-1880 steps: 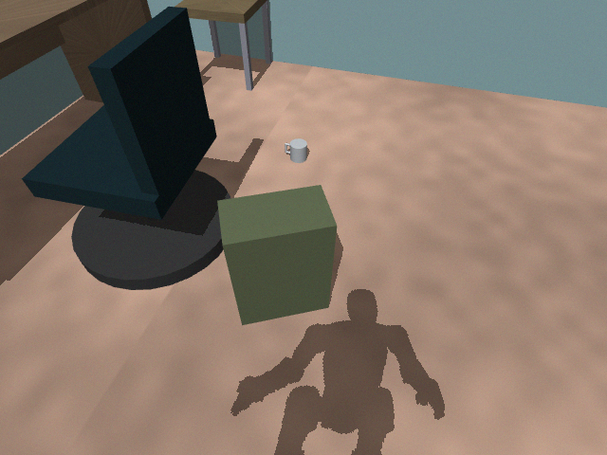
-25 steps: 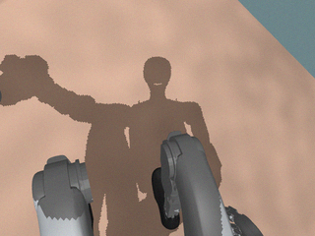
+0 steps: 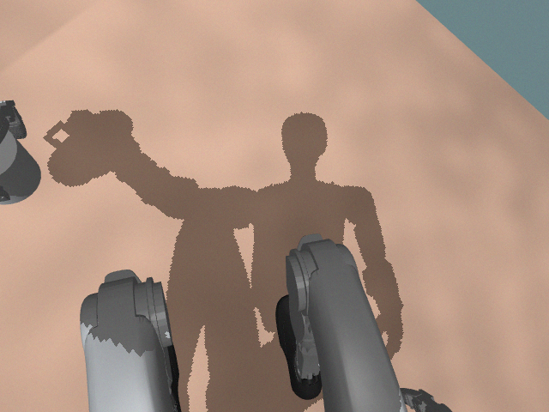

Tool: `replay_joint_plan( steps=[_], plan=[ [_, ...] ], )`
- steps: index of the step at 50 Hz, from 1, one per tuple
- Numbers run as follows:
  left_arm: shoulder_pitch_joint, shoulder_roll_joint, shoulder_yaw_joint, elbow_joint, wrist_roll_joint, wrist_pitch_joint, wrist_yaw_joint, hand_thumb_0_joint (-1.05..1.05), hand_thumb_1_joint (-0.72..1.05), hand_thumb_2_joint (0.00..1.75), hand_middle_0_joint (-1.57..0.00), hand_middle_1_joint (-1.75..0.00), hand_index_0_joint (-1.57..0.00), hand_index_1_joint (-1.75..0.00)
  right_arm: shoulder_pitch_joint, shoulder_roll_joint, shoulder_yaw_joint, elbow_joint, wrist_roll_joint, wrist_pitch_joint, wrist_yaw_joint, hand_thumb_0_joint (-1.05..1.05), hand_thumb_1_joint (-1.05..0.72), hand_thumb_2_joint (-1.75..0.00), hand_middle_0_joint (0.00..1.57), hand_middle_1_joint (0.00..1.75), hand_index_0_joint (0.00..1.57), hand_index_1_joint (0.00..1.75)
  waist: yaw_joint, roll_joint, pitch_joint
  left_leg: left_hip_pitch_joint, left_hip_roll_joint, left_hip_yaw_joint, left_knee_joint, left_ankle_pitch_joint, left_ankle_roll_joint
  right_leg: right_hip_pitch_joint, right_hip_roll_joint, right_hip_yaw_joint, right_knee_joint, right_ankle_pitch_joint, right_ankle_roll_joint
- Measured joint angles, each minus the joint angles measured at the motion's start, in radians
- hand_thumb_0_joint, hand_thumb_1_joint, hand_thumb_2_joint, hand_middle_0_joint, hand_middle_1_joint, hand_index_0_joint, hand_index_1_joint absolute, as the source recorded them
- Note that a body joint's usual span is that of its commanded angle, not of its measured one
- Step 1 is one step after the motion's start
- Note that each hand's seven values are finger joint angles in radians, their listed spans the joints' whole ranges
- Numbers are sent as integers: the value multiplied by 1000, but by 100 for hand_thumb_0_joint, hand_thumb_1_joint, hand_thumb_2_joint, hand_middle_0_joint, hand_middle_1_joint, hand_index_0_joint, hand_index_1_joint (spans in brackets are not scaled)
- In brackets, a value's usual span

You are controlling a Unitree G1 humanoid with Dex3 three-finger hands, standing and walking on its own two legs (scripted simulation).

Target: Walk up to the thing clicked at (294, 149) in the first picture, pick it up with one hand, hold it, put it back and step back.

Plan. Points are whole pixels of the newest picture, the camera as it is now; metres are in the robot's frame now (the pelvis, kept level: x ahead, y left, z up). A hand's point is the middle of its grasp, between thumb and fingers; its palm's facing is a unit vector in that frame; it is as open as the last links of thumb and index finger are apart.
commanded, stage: lift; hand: left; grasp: from above
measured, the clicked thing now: out of the picture +0.50 +0.35 -0.18
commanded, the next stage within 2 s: hold in 1.42 s
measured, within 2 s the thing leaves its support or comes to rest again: neither
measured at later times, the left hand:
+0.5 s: hand out of the picture +0.40 +0.31 +0.03, palm faces -0.44 -0.11 -0.89, open 10.8 cm
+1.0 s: hand out of the picture +0.34 +0.27 +0.22, palm faces -0.45 -0.13 -0.89, open 10.8 cm
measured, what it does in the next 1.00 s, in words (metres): rises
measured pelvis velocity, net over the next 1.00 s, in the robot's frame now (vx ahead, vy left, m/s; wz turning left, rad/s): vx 0.03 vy -0.01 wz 0.12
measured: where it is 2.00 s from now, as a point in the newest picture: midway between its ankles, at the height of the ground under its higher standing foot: (236, 384)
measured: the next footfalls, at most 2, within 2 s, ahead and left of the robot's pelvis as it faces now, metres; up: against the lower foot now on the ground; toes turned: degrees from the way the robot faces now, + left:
none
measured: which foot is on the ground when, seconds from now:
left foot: down 0.00-1.00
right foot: down 0.00-1.00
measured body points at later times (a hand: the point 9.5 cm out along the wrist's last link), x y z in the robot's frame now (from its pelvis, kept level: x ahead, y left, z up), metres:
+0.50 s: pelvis +0.00 +0.00 +0.12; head +0.18 +0.05 +0.53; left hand +0.42 +0.32 +0.08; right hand +0.14 -0.26 +0.00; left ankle +0.08 +0.12 -0.32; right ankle +0.11 -0.15 -0.32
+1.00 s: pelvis +0.03 -0.01 +0.29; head +0.11 +0.00 +0.73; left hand +0.36 +0.27 +0.27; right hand +0.16 -0.26 +0.17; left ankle +0.08 +0.12 -0.32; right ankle +0.11 -0.15 -0.32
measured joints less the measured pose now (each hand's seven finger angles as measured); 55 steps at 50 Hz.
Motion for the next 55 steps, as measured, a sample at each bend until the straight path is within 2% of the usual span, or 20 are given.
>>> replay_joint_plan(
  steps=[7,16,23,30,36,40,55],
  plan=[
    [86,-46,-8,-111,-46,4,-46,-1,-21,77,-40,-94,-54,-92,-2,13,-34,6,28,18,-13,0,-92,-90,20,30,20,30,36,13,-45,65,5,21,-72,-1,3,54,-7,12,-60,-1,7],
    [210,-96,-47,-261,-118,26,-92,-1,-19,75,-38,-95,-53,-93,-31,18,-67,-9,59,24,-44,0,-92,-90,20,30,20,30,85,17,-93,204,15,38,-196,-3,1,178,-12,16,-176,5,16],
    [314,-147,-79,-377,-159,58,-109,-1,-18,75,-38,-95,-52,-93,-62,23,-82,-10,79,25,-74,0,-92,-90,20,30,20,30,114,16,-109,361,23,47,-325,5,-6,324,-15,13,-299,19,16],
    [425,-206,-114,-472,-196,102,-104,-1,-18,75,-38,-95,-53,-93,-77,35,-90,4,95,25,-106,0,-91,-90,20,30,20,30,135,17,-112,559,36,61,-488,28,-12,508,-14,12,-454,48,17],
    [528,-261,-151,-528,-215,133,-90,-1,-19,75,-39,-94,-53,-92,-67,46,-92,25,111,16,-133,0,-91,-90,20,30,20,30,152,21,-110,758,46,79,-652,56,-18,693,-12,17,-608,79,8],
    [570,-290,-177,-527,-214,141,-77,-1,-19,75,-39,-94,-54,-92,-53,52,-92,43,119,2,-151,0,-90,-90,20,30,20,30,160,22,-106,892,51,91,-762,78,-21,819,-11,20,-710,101,5],
    [589,-375,-236,-384,-198,165,-10,-1,-19,75,-39,-93,-54,-92,14,42,-111,97,128,-58,-181,0,-90,-90,20,30,20,30,171,17,-77,1301,61,119,-1116,162,-31,1211,-9,24,-1049,185,-8]
  ],
)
